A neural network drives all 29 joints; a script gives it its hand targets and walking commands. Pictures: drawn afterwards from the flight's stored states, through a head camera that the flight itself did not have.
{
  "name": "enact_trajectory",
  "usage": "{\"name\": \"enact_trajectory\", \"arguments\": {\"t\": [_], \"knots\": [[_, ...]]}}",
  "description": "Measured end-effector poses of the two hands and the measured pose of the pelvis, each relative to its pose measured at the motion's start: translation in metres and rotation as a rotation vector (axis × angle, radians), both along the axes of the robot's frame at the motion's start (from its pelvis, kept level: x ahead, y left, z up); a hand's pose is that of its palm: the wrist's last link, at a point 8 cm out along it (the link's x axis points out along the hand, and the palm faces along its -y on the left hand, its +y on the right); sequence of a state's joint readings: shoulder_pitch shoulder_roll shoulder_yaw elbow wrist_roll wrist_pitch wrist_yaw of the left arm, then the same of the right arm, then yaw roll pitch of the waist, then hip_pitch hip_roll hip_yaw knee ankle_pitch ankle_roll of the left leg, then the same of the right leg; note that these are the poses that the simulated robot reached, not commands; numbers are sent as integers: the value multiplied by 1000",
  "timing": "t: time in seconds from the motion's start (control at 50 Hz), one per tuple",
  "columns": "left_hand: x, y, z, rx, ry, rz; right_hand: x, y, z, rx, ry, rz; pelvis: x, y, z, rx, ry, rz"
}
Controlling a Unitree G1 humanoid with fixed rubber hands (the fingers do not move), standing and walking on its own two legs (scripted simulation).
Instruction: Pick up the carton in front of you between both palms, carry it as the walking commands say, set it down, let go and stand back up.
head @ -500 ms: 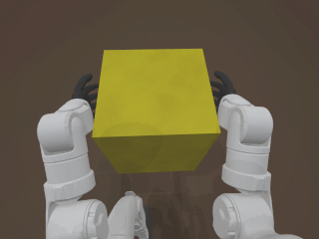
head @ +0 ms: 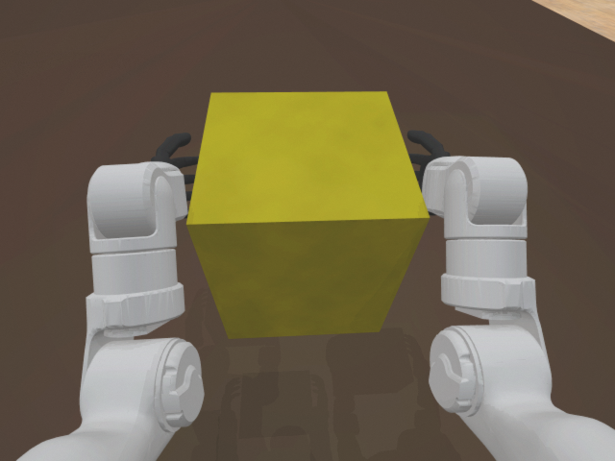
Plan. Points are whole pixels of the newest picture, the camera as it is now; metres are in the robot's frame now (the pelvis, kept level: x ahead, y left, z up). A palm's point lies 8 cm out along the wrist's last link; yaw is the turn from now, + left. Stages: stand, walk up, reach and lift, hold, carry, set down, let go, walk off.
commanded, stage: carry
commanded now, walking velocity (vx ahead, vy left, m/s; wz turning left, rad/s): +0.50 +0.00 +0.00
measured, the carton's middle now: (302, 222) +0.39 -0.01 +0.15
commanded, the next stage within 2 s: none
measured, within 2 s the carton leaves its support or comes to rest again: neither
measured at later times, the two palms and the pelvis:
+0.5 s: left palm (185, 164) +0.61 +0.19 +0.09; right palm (350, 165) +0.61 -0.11 +0.09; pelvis +0.30 +0.04 +0.01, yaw +0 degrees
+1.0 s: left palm (213, 97) +0.85 +0.16 +0.11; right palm (344, 97) +0.87 -0.14 +0.11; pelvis +0.60 +0.00 +0.02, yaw +2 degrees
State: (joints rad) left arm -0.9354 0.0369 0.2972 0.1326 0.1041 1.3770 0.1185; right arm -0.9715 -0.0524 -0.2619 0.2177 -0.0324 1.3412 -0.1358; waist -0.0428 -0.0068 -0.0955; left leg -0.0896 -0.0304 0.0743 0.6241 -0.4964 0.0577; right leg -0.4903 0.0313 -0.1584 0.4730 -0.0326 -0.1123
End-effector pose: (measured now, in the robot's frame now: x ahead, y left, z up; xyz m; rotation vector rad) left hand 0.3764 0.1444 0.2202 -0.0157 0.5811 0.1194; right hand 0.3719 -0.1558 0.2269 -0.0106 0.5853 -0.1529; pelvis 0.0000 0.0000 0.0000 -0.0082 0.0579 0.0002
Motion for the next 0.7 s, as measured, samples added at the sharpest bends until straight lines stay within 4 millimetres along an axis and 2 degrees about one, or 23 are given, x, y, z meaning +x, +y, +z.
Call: {"name": "enact_trajectory", "arguments": {"t": [0.08,0.22,0.34,0.44,0.5,0.58,0.64,0.7], "knots": [[34,16,-12,36,92,56,54,16,-17,17,92,66,41,-8,4,-1,0,4],[94,28,-46,14,230,105,127,30,-51,48,231,73,110,-9,25,26,29,24],[156,27,-83,-18,256,107,178,28,-91,88,257,11,185,8,32,35,46,28],[211,36,-112,-57,184,81,217,37,-121,112,185,-48,260,32,16,15,38,4],[237,42,-126,-81,164,59,235,44,-133,107,162,-74,297,40,14,35,45,-11],[261,43,-130,-77,190,40,255,44,-136,85,187,-77,341,46,25,12,49,-31],[288,40,-121,-56,166,10,280,41,-126,67,164,-73,377,44,30,1,48,-31],[320,35,-108,-48,116,5,312,36,-112,61,115,-63,417,39,30,1,39,-26]]}}
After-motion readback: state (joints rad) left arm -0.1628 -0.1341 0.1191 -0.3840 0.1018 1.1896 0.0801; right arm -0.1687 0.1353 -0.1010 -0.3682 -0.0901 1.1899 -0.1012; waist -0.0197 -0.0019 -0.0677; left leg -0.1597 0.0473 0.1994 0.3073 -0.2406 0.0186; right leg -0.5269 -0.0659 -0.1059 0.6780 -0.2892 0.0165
